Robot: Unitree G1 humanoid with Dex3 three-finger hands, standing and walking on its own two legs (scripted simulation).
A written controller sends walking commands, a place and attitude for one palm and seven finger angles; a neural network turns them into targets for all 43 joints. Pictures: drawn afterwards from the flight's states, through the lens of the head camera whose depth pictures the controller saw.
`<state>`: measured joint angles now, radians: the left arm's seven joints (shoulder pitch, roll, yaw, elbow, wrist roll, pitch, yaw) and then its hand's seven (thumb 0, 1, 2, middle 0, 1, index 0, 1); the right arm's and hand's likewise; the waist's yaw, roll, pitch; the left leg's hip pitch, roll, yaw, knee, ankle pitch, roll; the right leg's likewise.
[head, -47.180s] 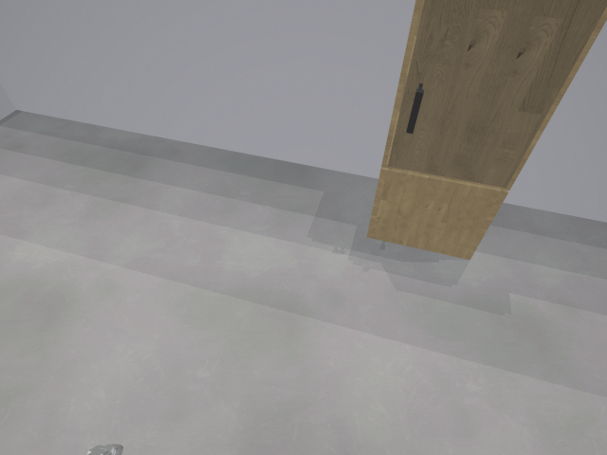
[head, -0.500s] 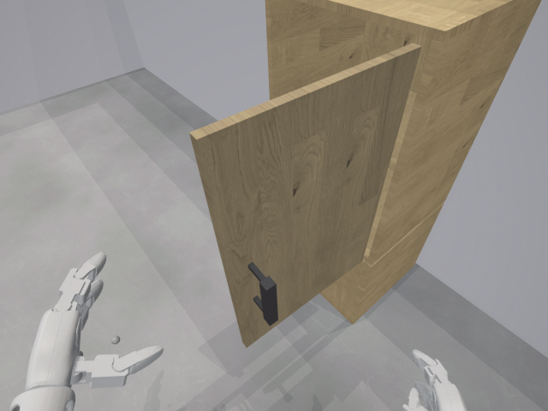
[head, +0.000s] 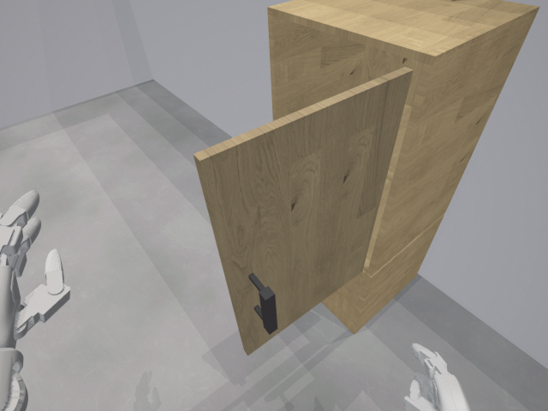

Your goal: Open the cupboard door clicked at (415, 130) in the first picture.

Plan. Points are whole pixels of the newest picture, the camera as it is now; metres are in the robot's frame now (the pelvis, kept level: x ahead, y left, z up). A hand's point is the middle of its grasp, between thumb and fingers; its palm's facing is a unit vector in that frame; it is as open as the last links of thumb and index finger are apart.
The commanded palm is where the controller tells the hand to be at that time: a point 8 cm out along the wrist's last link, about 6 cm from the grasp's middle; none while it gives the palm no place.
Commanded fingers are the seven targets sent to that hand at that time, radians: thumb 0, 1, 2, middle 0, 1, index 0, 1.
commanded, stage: draw the hand back to the body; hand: left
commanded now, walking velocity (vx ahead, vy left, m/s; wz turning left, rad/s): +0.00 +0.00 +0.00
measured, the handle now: (262, 303) +0.34 +0.08 -0.10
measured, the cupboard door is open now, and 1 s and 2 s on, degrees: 87 87 87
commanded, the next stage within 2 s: step back with the hand held close in 0.24 s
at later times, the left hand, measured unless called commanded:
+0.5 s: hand (63, 294) +0.18 +0.26 +0.16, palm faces +0.44 -0.77 -0.46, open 7.4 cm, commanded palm +0.13 +0.29 +0.17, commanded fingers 0.00 0.90 0.90 -0.20 -0.30 -0.20 -0.30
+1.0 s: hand (19, 356) +0.12 +0.28 +0.15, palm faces +0.45 -0.75 -0.48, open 7.4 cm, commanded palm +0.06 +0.31 +0.17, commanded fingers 0.00 0.90 0.90 -0.20 -0.30 -0.20 -0.30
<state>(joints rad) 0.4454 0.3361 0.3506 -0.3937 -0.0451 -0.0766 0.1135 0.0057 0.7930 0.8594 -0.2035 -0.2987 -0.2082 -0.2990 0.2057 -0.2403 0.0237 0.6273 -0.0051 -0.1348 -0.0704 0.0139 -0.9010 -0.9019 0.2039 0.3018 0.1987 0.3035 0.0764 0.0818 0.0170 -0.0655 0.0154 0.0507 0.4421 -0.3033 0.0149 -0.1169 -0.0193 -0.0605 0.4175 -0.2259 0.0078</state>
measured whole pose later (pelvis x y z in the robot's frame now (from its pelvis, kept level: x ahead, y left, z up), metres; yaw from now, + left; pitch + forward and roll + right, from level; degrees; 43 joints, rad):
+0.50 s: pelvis -0.02 -0.01 +0.00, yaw -1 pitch -3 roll -1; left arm 0.47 0.35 0.39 -0.37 -0.03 -0.15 0.11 0.01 0.89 0.90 -0.21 -0.30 -0.21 -0.30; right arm 0.18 -0.23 0.02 0.62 -0.02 -0.10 -0.07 0.01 -0.90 -0.90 0.20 0.30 0.20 0.30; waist 0.04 0.07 0.02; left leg -0.12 0.04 0.06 0.43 -0.27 0.01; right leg -0.16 0.00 -0.05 0.36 -0.16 0.00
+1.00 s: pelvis -0.09 +0.02 -0.02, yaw -1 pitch -1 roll -1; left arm 0.53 0.36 0.42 -0.50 0.03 -0.19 0.17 0.01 0.89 0.90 -0.21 -0.30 -0.22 -0.30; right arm 0.22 -0.21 0.00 0.55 -0.04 -0.06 -0.10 0.01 -0.90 -0.90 0.21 0.30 0.20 0.30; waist 0.01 -0.01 0.05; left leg -0.34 0.00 0.08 0.62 -0.27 0.05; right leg -0.38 -0.04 -0.03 0.54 -0.14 0.02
